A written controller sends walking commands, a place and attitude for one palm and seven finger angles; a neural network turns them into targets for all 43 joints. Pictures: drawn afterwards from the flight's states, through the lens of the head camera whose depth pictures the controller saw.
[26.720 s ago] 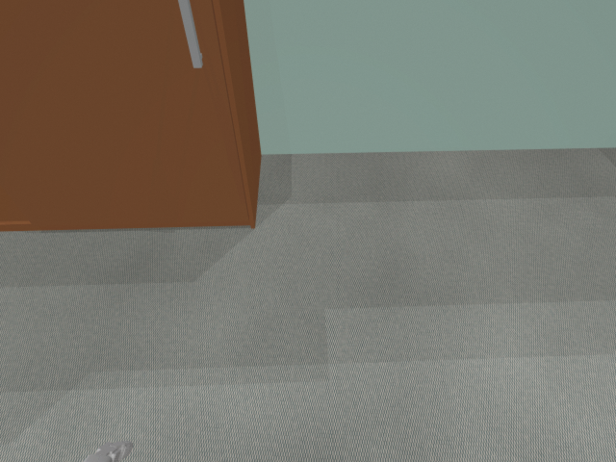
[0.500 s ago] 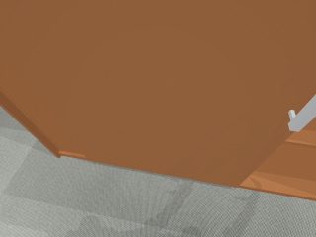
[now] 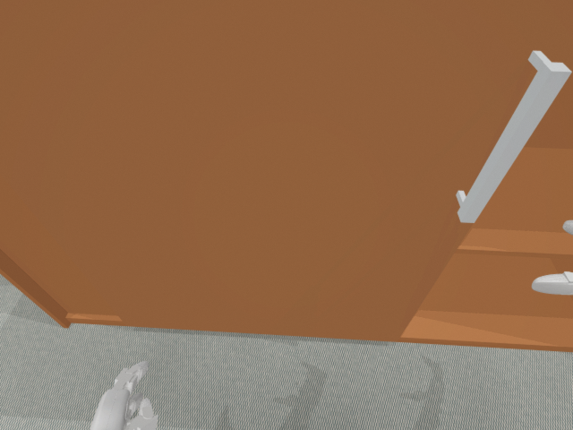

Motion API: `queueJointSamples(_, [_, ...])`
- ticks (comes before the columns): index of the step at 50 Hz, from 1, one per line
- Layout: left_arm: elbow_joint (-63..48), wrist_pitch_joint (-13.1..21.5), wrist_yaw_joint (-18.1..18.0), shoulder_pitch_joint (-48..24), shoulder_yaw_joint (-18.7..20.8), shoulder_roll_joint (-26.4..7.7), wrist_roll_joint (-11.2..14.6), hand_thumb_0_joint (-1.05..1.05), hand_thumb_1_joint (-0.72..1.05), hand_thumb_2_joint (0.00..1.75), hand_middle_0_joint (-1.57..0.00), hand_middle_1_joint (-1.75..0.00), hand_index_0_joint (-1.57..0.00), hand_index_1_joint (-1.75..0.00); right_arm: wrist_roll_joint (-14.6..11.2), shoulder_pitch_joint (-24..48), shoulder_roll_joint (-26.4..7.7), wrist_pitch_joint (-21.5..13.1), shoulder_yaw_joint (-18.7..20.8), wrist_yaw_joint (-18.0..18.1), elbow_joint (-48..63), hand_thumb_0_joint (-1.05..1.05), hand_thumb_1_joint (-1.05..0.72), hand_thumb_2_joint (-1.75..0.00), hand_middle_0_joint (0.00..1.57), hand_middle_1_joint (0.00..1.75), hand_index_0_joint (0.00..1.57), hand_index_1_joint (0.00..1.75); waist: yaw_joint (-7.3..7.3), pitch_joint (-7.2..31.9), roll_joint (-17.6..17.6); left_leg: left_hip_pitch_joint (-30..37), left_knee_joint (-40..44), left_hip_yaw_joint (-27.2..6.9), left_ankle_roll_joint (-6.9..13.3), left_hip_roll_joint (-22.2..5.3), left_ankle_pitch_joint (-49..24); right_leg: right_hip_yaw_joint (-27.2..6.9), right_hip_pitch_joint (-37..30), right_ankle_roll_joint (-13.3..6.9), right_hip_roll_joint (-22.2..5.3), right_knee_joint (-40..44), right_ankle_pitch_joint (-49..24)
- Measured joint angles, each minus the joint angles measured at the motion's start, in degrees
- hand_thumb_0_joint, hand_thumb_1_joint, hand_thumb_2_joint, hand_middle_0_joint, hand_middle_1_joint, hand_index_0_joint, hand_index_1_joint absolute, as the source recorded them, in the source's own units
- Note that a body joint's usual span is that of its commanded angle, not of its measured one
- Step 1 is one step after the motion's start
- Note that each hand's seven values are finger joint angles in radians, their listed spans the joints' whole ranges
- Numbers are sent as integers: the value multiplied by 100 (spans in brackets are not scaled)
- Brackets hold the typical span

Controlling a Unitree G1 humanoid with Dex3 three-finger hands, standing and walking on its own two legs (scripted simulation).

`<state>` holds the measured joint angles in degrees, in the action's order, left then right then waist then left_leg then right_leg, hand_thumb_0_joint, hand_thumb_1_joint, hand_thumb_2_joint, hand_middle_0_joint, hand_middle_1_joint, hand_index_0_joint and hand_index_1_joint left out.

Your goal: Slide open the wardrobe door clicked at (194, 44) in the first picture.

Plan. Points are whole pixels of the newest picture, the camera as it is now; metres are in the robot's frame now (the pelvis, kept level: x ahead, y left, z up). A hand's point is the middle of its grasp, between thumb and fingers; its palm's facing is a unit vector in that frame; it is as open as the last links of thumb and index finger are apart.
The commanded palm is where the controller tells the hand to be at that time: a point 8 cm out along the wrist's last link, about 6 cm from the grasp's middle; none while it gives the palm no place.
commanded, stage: slip the hand off the handle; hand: right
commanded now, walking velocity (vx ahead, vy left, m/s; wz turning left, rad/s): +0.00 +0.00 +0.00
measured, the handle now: (497, 148) +0.50 -0.30 +0.15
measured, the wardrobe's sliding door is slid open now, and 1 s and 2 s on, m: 0.69 0.69 0.69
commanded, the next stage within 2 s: draw the hand back to the body in 0.04 s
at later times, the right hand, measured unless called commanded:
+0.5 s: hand out of the picture +0.27 -0.32 +0.15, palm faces +0.14 +0.99 -0.02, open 14.7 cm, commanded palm +0.23 -0.36 +0.15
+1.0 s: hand out of the picture +0.22 -0.31 +0.16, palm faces +0.53 +0.79 -0.30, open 12.4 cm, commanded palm +0.17 -0.33 +0.17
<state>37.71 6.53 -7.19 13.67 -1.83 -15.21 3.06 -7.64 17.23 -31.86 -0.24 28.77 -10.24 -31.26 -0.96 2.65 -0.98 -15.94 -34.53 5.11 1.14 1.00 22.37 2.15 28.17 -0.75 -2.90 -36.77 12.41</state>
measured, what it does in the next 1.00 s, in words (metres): stands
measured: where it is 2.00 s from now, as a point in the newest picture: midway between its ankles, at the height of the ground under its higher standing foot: outside the picture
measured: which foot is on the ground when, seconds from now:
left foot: down 0.00-1.00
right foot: down 0.00-1.00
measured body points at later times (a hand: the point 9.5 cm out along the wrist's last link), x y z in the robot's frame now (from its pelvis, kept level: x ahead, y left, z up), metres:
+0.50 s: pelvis +0.00 +0.00 +0.00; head -0.02 +0.00 +0.45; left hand +0.15 +0.26 -0.07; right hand +0.26 -0.38 +0.15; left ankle -0.05 +0.10 -0.72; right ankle +0.07 -0.11 -0.72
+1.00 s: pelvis +0.00 -0.01 +0.02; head -0.02 +0.00 +0.47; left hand +0.18 +0.20 -0.06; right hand +0.19 -0.35 +0.17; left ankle -0.05 +0.10 -0.72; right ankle +0.07 -0.11 -0.72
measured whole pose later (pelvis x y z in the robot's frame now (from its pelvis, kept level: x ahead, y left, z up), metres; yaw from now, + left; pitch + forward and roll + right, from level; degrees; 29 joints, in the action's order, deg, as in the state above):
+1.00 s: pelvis +0.00 -0.01 +0.02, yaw +1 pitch -5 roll +1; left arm 40.5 10.7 -5.1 10.4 -3.0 -12.4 0.0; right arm -4.8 -14.3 -19.8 -3.7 21.4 7.0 7.4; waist -4.8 -1.7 -2.2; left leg 0.5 -20.1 3.1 0.0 -0.3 15.6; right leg 4.4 10.7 -1.6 -1.0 -22.1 6.5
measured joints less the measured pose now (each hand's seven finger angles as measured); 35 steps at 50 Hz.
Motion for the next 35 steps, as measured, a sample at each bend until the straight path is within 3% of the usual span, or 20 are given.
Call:
queueJointSamples(9, [92,167,-23,35,-68,54,-26,1,90,89,-21,-30,-20,-30,-62,-472,205,59,21,161,464,-1,54,-20,26,115,26,115,-23,-43,-11,186,64,-5,18,-1,-37,6,-223,23,7,136,-75])
queueJointSamples(10, [130,182,-38,41,-80,52,-10,1,90,89,-21,-30,-20,-30,-207,-466,213,47,38,64,449,-1,54,-20,25,115,26,115,-21,-73,-17,232,88,9,23,2,-46,-9,-259,27,8,151,-85])
queueJointSamples(13, [233,222,-107,74,-115,35,54,1,90,89,-21,-30,-20,-30,-705,-516,210,-20,95,-641,454,-1,54,-20,25,115,25,115,-41,-121,-28,394,189,4,29,21,-88,-9,-409,34,-6,211,-101])
queueJointSamples(17, [185,314,-162,116,-135,-36,116,1,90,89,-21,-30,-20,-30,-1174,-729,74,-171,107,-1616,443,-1,54,-20,25,115,25,115,6,-91,-71,489,217,-54,13,34,-101,43,-523,33,-29,225,-80])
queueJointSamples(20, [37,387,-137,151,-103,-93,158,1,90,89,-21,-30,-20,-30,-1354,-919,-45,-102,193,-1955,445,-1,54,-20,25,115,26,115,44,-47,-87,461,152,-114,-4,27,-73,102,-535,25,-38,199,-54])
queueJointSamples(25, [-165,516,-56,232,-26,-174,197,1,90,89,-20,-30,-20,-30,-1451,-1335,52,68,292,-1816,904,-1,55,-20,25,115,26,115,-13,9,-93,474,110,-170,-38,5,-51,158,-569,-1,-28,168,-19])
queueJointSamples(34, [-144,648,-90,-14,-107,-80,173,1,90,89,-20,-30,-20,-30,-1405,-1944,548,283,-60,-1403,2221,-1,51,-21,25,114,25,113,-195,-83,-48,775,323,-122,-81,-50,-157,122,-819,-59,51,322,-104])
queueJointSamples(35, [-139,662,-74,-59,-114,-48,105,1,90,89,-20,-30,-20,-30,-1194,-2003,567,256,-134,-1151,2372,-1,50,-22,25,113,25,112,-202,-111,-55,841,396,-106,-79,-45,-189,106,-865,-60,53,364,-127])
